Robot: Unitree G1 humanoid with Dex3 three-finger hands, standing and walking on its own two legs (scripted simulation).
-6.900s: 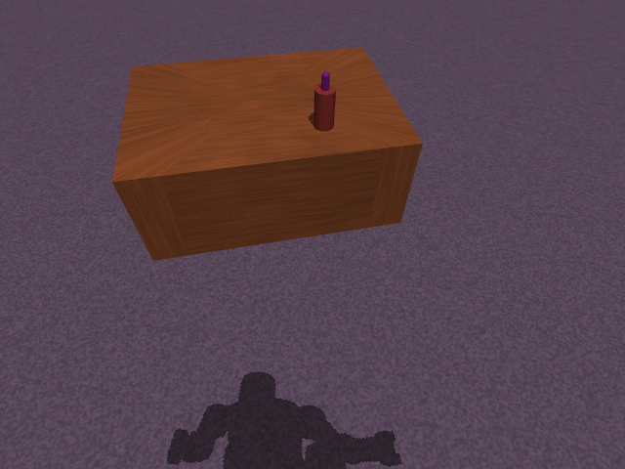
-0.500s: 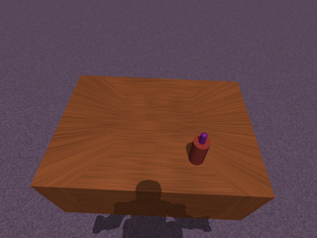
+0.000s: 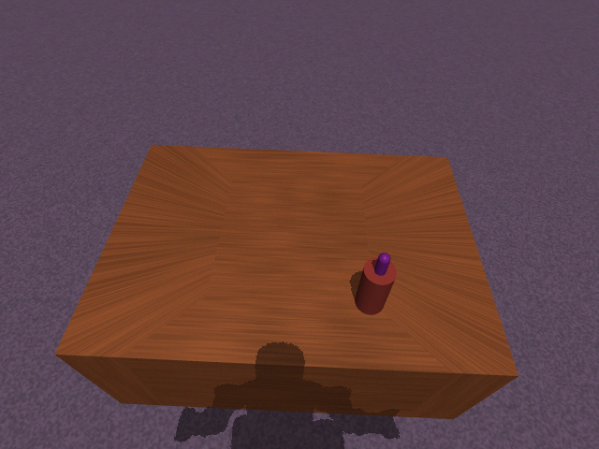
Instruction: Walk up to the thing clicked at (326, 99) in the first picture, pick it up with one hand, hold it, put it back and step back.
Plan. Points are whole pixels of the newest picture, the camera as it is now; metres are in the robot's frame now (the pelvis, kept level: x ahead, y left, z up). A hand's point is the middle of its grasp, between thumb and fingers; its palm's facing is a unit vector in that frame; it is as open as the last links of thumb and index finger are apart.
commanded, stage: stand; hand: right
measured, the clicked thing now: (376, 280) +0.51 -0.17 -0.26
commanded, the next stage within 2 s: go down in 0.24 s
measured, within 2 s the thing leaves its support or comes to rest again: neither
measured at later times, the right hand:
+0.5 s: hand out of the picture +0.13 -0.24 -0.15, palm faces +0.05 +0.95 -0.32, open 9.1 cm
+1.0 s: hand out of the picture +0.13 -0.26 -0.15, palm faces +0.04 +0.94 -0.33, open 17.0 cm
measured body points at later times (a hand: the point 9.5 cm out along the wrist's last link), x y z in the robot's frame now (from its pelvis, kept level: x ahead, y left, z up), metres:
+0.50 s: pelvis -0.02 +0.00 -0.01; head +0.04 +0.01 +0.44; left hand +0.13 +0.29 -0.13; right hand +0.12 -0.29 -0.13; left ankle +0.02 +0.13 -0.75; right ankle -0.04 -0.14 -0.75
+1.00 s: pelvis -0.01 -0.01 -0.04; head +0.04 +0.00 +0.41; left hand +0.15 +0.27 -0.13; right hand +0.13 -0.30 -0.13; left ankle +0.02 +0.13 -0.75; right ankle -0.04 -0.14 -0.75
